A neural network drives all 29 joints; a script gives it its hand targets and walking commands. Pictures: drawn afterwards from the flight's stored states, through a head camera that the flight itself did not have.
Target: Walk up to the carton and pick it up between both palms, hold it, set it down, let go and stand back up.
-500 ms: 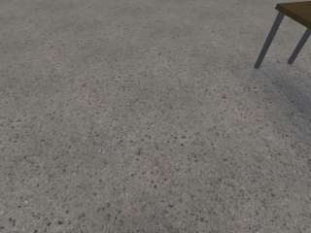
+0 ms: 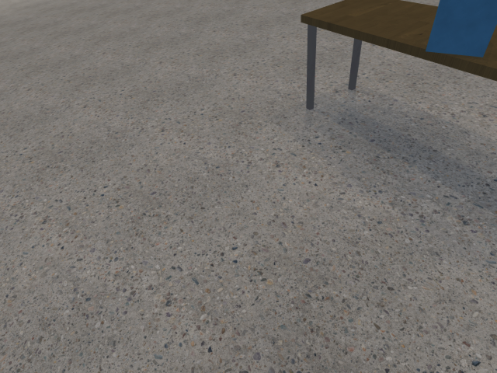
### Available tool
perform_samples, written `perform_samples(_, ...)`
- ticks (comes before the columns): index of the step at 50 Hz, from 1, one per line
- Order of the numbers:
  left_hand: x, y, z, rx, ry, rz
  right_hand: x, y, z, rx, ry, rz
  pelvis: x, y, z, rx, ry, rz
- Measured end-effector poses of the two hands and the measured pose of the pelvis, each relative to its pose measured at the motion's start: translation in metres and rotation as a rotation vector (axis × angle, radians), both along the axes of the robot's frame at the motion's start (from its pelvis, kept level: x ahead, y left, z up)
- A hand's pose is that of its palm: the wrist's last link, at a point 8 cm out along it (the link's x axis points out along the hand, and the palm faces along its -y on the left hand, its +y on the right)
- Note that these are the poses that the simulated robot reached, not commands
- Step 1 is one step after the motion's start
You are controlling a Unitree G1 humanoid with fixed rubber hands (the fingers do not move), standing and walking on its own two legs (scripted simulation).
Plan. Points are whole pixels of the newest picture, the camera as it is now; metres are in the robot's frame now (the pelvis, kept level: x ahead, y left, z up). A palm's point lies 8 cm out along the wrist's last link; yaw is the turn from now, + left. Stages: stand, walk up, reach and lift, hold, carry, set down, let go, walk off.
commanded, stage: walk up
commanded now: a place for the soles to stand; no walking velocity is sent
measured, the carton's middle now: (468, 13) +1.39 -0.87 +0.03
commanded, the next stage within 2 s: none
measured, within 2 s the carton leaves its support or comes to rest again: neither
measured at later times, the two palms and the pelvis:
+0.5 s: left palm (172, 271) +0.37 +0.21 -0.12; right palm out of the picture +0.14 -0.28 -0.09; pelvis +0.21 -0.02 +0.00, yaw -20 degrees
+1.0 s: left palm (256, 175) +0.64 +0.01 -0.08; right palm (461, 269) +0.34 -0.40 -0.11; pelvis +0.43 -0.15 +0.01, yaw -36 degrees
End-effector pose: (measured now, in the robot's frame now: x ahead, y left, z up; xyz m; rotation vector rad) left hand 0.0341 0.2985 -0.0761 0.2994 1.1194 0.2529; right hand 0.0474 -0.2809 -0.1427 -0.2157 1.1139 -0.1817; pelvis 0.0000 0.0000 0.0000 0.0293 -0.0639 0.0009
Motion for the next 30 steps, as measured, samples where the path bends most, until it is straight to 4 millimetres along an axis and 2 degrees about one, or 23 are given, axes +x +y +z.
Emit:
perform_samples(2,0.023,-0.010,-0.007,0.027,-0.044,0.000,0.013,-0.013,-0.012,0.013,0.025,0.001,0.013,-0.011,-0.010,-0.024,-0.006,-0.027)
perform_samples(4,0.037,-0.025,-0.013,0.020,-0.034,-0.002,0.031,-0.019,-0.012,0.034,0.013,-0.004,0.024,-0.016,-0.011,-0.039,-0.009,-0.058)
perform_samples(10,0.069,-0.055,-0.025,-0.037,0.091,-0.086,0.097,-0.014,0.029,0.058,-0.147,-0.004,0.064,-0.024,0.004,-0.056,-0.013,-0.120)
perform_samples(13,0.099,-0.059,-0.034,-0.075,0.112,-0.130,0.119,-0.012,0.049,0.034,-0.173,-0.025,0.092,-0.025,0.009,-0.049,-0.005,-0.162)
perform_samples(15,0.126,-0.059,-0.042,-0.100,0.113,-0.157,0.130,-0.013,0.058,0.005,-0.182,-0.055,0.113,-0.023,0.008,-0.047,-0.002,-0.185)
perform_samples(18,0.181,-0.055,-0.060,-0.125,0.104,-0.221,0.137,-0.018,0.058,-0.064,-0.207,-0.128,0.151,-0.014,-0.005,-0.042,0.009,-0.232)
perform_samples(21,0.248,-0.060,-0.067,-0.111,0.089,-0.329,0.123,-0.018,0.051,-0.121,-0.174,-0.236,0.178,-0.011,-0.012,-0.011,0.002,-0.293)
perform_samples(23,0.295,-0.071,-0.058,-0.098,0.051,-0.400,0.109,-0.012,0.049,-0.118,-0.115,-0.304,0.195,-0.014,-0.007,-0.008,-0.003,-0.322)
perform_samples(26,0.363,-0.092,-0.033,-0.095,-0.025,-0.489,0.090,0.000,0.051,-0.082,-0.018,-0.371,0.218,-0.019,0.007,-0.008,-0.005,-0.358)
perform_samples(30,0.437,-0.129,-0.005,-0.100,-0.089,-0.588,0.077,0.016,0.049,-0.014,0.084,-0.449,0.249,-0.030,0.018,0.007,0.003,-0.413)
